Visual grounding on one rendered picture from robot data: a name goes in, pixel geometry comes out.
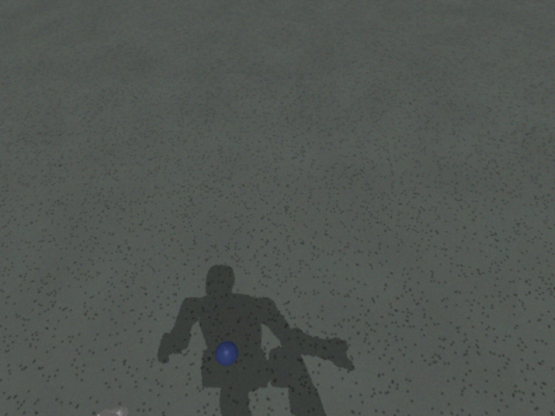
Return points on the ball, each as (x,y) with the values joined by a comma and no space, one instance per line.
(226,353)

